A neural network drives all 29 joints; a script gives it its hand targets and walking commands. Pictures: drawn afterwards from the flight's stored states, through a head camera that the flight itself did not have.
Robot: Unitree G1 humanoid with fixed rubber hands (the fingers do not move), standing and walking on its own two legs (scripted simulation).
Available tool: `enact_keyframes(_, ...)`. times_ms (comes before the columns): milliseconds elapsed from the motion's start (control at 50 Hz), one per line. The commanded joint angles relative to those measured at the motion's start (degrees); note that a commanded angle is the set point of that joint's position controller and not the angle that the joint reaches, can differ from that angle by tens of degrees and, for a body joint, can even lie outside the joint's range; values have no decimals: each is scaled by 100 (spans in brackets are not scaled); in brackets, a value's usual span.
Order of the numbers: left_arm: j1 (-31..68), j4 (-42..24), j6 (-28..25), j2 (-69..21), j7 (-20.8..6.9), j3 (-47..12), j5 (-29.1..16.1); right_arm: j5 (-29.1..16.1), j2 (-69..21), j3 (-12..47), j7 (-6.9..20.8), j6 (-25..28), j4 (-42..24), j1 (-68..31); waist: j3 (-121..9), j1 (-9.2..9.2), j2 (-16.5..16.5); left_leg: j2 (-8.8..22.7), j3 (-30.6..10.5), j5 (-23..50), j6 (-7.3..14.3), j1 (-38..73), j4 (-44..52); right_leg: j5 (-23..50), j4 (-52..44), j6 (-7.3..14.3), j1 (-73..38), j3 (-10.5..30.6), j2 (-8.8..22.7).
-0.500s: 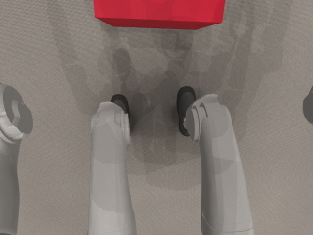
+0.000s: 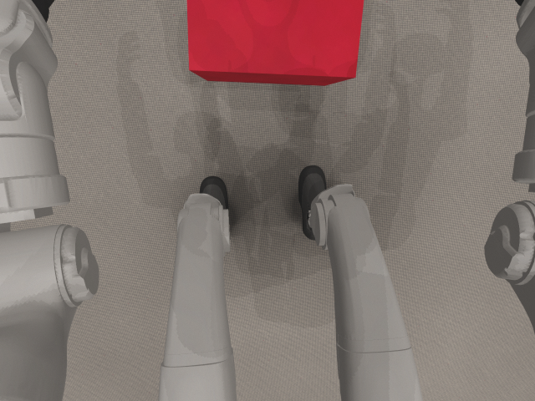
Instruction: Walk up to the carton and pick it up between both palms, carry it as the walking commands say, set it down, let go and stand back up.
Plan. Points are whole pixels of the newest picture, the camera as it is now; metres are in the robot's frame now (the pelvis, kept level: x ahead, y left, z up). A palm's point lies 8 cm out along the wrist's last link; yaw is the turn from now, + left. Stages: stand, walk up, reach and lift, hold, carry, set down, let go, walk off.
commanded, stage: let go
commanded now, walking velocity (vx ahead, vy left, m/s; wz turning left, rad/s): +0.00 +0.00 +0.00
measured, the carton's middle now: (271, 25) +0.56 -0.03 -0.51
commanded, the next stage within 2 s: stand in 1.34 s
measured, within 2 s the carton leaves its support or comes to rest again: neither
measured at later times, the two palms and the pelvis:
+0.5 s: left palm out of the picture +0.29 +0.23 +0.00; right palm out of the picture +0.28 -0.25 +0.01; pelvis -0.01 +0.00 +0.06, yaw +1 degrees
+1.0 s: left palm out of the picture +0.18 +0.27 +0.05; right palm out of the picture +0.18 -0.20 +0.07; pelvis +0.01 +0.03 +0.11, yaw +1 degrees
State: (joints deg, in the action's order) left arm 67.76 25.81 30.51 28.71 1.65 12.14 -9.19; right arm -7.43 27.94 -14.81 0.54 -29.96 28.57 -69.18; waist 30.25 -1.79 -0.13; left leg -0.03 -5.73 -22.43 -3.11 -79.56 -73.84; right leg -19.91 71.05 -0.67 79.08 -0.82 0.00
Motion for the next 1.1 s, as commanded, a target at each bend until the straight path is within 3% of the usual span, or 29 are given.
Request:
enact_keyframes(0, 1375, -3386, -274, 1531, 178, -119, 91, -477, 1702, 243, 114, 230, -2932, -608, -14146, -22, -633, -548, 840, 3606, 63, 5802, 1094, 3701, -657, 79, -5715, -145, -445)
enact_keyframes(40, -344, -3258, -215, 1260, 142, -176, 170, -266, 1526, 273, 159, 201, -3138, 773, -14014, -35, -408, -512, 793, 3472, 85, 5931, 1256, 3830, -814, 54, -6287, -106, -434)
enact_keyframes(80, -148, -3441, -188, 1225, 133, -104, 178, -418, 1473, 367, 176, 170, -3065, 875, -13356, -35, -529, -544, 957, 3163, 55, 5666, 1202, 3546, -900, 42, -6257, -30, -306)
enact_keyframes(100, -989, -3321, -201, 1017, 117, -205, 183, -440, 1413, 368, 138, 204, -3492, 1421, -13474, -138, -206, -540, 938, 3182, 77, 5826, 1306, 3688, -1053, -3, -6654, -69, -350)
enact_keyframes(120, -1085, -3546, -333, 962, 78, -155, 303, -407, 1025, 496, 181, 305, -2935, 1834, -12629, 31, -539, -514, 885, 3099, 76, 5526, 1545, 3545, -1179, -25, -6398, -39, -353)
enact_keyframes(200, -2002, -2553, -576, 545, -51, -281, 327, -338, 833, 517, 285, 619, -2706, 2371, -10297, -94, -280, -374, 862, 1658, 115, 4926, 1978, 1983, -1643, -49, -5794, -110, -256)
enact_keyframes(220, -2429, -2772, -641, 480, -80, -310, 441, -124, 893, 346, 308, 671, -2675, 2946, -10769, -166, -547, -410, 839, 2013, 55, 5463, 2009, 2308, -1674, -30, -6245, -131, -298)
enact_keyframes(240, -2529, -2119, -677, 382, -103, -222, 394, -144, 690, 426, 286, 692, -2218, 2939, -9920, -58, -263, -397, 862, 1434, 111, 4988, 2080, 1712, -1776, -58, -5969, -172, -261)
enact_keyframes(280, -2951, -2210, -812, 95, -161, -331, 494, -38, 488, 590, 348, 827, -1966, 3667, -9250, -57, -594, -356, 852, 927, 21, 5200, 2395, 1178, -2066, -69, -5863, -123, -239)
enact_keyframes(300, -2902, -1790, -915, 218, -174, -168, 585, 5, 525, 485, 356, 983, -2315, 3302, -8772, -85, -283, -382, 904, 695, 105, 4767, 2430, 1023, -2164, -121, -5978, -166, -211)
enact_keyframes(320, -3499, -1848, -987, -123, -269, -553, 390, 177, 516, 406, 369, 1024, -2175, 4072, -8384, -355, -135, -328, 801, 343, 128, 4894, 2707, 734, -2299, -123, -6105, -198, -191)
enact_keyframes(380, -3811, -1594, -1088, -268, -369, -388, 704, 278, 251, 631, 427, 1098, -2057, 4464, -6791, -145, -49, -318, 915, -263, 110, 4622, 2878, -129, -2697, -107, -5625, -264, -144)
enact_keyframes(400, -3711, -3604, -906, -290, -216, -1407, -486, -967, 341, 1614, 310, 916, -4068, 4239, -6912, -32, -420, -271, 967, -380, 57, 4977, 3014, -300, -2804, -88, -5864, -191, -143)
enact_keyframes(440, -4761, -1303, -1156, -576, -406, -316, 945, 591, 104, 496, 530, 1153, -1409, 5859, -6398, -31, -143, -332, 922, -862, 50, 5122, 3176, -1130, -3206, -35, -5737, -240, -65)
enact_keyframes(460, -4708, -1267, -1303, -729, -412, -358, 985, 386, -297, 738, 534, 1318, -1627, 5536, -5754, 160, -89, -324, 900, -960, 71, 5349, 3263, -1665, -3543, 23, -5175, -209, 24)
enact_keyframes(500, -5022, -1226, -1548, -970, -458, -440, 1010, 710, -150, 553, 556, 1564, -1634, 5640, -4932, 9, 202, -267, 888, -1067, 88, 5475, 3342, -1888, -3774, 134, -4976, -121, 34)
enact_keyframes(540, -5413, -1552, -1731, -1032, -490, -439, 1131, 754, -288, 744, 566, 1767, -2164, 5992, -5072, 84, 456, -460, 927, -901, 49, 6286, 3300, -2139, -4216, 274, -5109, 104, 198)
enact_keyframes(580, -5448, -1287, -1836, -941, -448, -476, 1297, 827, -388, 738, 562, 1928, -1751, 6062, -4106, 185, 562, -510, 860, -1166, 15, 6833, 3468, -2709, -4613, 359, -4260, 117, 271)
enact_keyframes(600, -6236, -1562, -1895, -1183, -480, -613, 1335, 921, -579, 905, 545, 2002, -1970, 6830, -4440, 161, 800, -596, 847, -450, -55, 7590, 3411, -2237, -4852, 429, -4425, 267, 369)
enact_keyframes(620, -5905, -1684, -1941, -1264, -501, -604, 1278, 788, -629, 921, 548, 2012, -1929, 6478, -4134, 119, 535, -558, 873, -760, -21, 7440, 3527, -2335, -4824, 460, -4467, 225, 293)
enact_keyframes(660, -6532, -1659, -2031, -1273, -535, -667, 1413, 912, -815, 1067, 533, 2110, -1903, 7213, -3722, 143, 703, -629, 842, -466, 6, 7833, 3566, -2276, -5076, 512, -4360, 288, 398)
enact_keyframes(680, -6637, -1949, -2104, -1173, -496, -672, 1464, 993, -784, 1009, 547, 2188, -2119, 7132, -3778, 327, 693, -566, 723, -554, 5, 8244, 3710, -2174, -5035, 469, -4269, 183, 355)
enact_keyframes(740, -7027, -2246, -2182, -1332, -595, -916, 1235, 1034, -1027, 1105, 507, 2243, -1978, 7627, -3436, 117, 757, -703, 781, -266, -104, 9312, 3759, -2377, -5447, 628, -3847, 315, 523)
enact_keyframes(800, -6936, -2402, -2176, -1274, -578, -900, 1354, 1218, -1095, 942, 632, 2220, -1913, 7299, -3112, 253, 183, -541, 670, -887, -197, 9772, 4199, -2372, -5445, 680, -3829, 51, 442)
enact_keyframes(880, -6718, -2155, -2040, -1239, -601, -1050, 1127, 1370, -964, 658, 641, 1996, -1552, 7040, -2810, 133, -266, -19, 494, -1587, -45, 8122, 5240, -1292, -4681, 408, -5754, -240, -34)
enact_keyframes(920, -6602, -2026, -2016, -1508, -544, -1279, 914, 1244, -787, 796, 818, 1899, -1750, 6531, -2486, 235, -889, 396, 264, -2686, 110, 6607, 5997, -681, -3984, 63, -6999, -668, -474)
enact_keyframes(960, -6624, -2086, -2008, -1487, -463, -1385, 945, 1310, -622, 699, 870, 1811, -1537, 6762, -2603, 140, -1725, 805, 32, -2605, 131, 5344, 6524, 173, -3409, -189, -8225, -877, -884)
enact_keyframes(1020, -7038, -1105, -1901, -1421, -485, -1259, 957, 1201, -416, 634, 796, 1815, -1623, 7170, -2547, 89, -1157, 640, 235, -2713, 363, 4192, 6426, 487, -3400, -340, -9484, -871, -845)
enact_keyframes(1080, -7123, -969, -1904, -1340, -516, -1142, 1076, 1146, -441, 609, 753, 1796, -1571, 7203, -2588, 15, -1192, 703, 177, -2879, 440, 3919, 6581, 514, -3435, -382, -9934, -828, -831)
